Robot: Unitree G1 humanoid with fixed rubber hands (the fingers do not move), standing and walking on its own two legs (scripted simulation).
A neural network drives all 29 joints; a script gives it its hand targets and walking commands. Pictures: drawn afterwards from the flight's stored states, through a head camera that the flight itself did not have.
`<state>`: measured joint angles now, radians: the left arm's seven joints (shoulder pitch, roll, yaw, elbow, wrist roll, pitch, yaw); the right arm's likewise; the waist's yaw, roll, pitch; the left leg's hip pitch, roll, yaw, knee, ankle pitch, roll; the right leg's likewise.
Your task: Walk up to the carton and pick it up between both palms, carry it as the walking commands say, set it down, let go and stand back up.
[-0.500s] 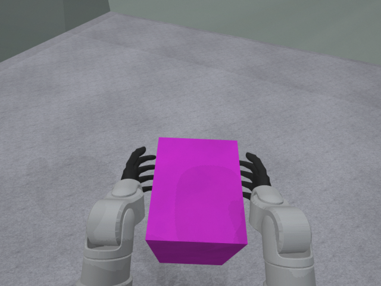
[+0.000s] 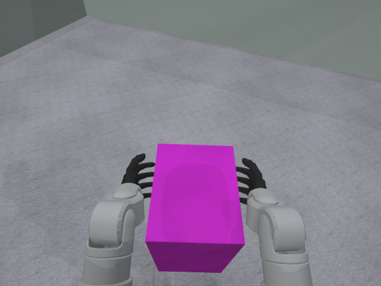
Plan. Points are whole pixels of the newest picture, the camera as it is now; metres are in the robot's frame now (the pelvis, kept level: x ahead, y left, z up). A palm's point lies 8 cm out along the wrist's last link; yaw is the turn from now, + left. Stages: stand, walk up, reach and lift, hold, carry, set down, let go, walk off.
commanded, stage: carry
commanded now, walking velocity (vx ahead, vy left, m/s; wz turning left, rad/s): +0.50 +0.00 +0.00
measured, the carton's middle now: (192, 214) +0.28 +0.00 +0.01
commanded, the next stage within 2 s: none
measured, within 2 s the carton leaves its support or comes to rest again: neither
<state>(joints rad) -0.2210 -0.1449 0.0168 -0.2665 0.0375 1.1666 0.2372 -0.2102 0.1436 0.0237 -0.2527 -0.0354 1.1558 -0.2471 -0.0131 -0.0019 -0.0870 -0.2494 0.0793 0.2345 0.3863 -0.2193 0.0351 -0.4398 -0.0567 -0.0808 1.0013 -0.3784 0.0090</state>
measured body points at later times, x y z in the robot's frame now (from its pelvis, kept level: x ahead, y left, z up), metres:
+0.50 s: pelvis +0.32 -0.05 +0.00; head +0.36 -0.05 +0.44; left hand +0.61 +0.10 +0.06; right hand +0.63 -0.14 +0.05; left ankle +0.35 +0.08 -0.71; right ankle +0.31 -0.15 -0.75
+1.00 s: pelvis +0.64 -0.06 -0.02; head +0.65 -0.04 +0.43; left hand +0.94 +0.07 +0.07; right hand +0.94 -0.17 +0.08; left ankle +0.49 +0.07 -0.74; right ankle +0.76 -0.16 -0.75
